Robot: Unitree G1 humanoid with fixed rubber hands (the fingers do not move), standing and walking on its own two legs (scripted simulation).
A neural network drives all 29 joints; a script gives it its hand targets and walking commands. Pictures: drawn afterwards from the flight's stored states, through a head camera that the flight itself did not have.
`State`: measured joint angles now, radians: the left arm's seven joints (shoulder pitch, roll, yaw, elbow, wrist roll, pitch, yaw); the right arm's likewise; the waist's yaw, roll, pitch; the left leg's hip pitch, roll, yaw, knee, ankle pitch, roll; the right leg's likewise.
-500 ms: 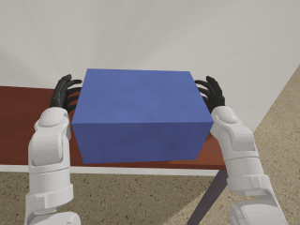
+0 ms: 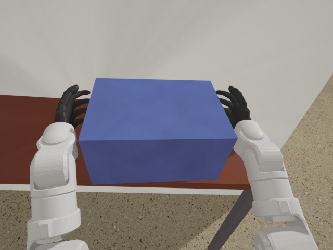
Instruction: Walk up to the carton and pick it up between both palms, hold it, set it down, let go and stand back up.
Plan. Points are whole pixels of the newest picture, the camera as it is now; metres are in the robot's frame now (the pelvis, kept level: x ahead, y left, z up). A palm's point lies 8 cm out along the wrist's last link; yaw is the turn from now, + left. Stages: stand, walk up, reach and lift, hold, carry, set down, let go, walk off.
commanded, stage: hold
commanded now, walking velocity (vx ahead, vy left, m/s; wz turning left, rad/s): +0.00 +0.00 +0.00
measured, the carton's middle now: (156, 128) +0.36 +0.01 +0.16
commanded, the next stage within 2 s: none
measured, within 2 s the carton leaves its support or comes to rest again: neither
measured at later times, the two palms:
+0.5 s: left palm (65, 122) +0.34 +0.19 +0.20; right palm (238, 120) +0.35 -0.18 +0.20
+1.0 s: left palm (65, 123) +0.34 +0.19 +0.20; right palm (238, 121) +0.35 -0.18 +0.20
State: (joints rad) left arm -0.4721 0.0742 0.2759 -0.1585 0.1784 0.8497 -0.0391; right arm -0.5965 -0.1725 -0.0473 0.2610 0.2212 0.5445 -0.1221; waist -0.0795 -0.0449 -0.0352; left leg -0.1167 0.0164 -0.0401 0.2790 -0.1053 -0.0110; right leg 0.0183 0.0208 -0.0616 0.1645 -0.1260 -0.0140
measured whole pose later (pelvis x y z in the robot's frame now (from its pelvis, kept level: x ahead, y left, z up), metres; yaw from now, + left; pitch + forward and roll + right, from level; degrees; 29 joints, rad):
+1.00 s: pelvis +0.00 +0.00 +0.00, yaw +0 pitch -3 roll -1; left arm -0.49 0.09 0.27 -0.15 0.18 0.85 -0.04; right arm -0.61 -0.17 -0.05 0.28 0.22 0.53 -0.12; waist -0.08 -0.04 -0.04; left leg -0.13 0.02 -0.04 0.29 -0.10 -0.01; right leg 0.00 0.02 -0.06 0.18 -0.13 -0.01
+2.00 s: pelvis +0.00 +0.00 +0.00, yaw +0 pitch -4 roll -1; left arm -0.46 0.07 0.27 -0.17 0.19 0.86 -0.04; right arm -0.60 -0.17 -0.05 0.27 0.23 0.55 -0.12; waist -0.08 -0.05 -0.03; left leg -0.11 0.02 -0.04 0.28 -0.11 -0.01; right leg 0.02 0.02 -0.06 0.16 -0.12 -0.01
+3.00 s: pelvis +0.00 +0.00 +0.00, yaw +0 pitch -3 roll -1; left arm -0.48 0.08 0.27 -0.17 0.18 0.87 -0.04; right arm -0.61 -0.17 -0.06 0.28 0.23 0.54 -0.12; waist -0.08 -0.05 -0.03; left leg -0.13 0.02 -0.04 0.29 -0.11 -0.01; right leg 0.01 0.02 -0.06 0.17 -0.12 -0.02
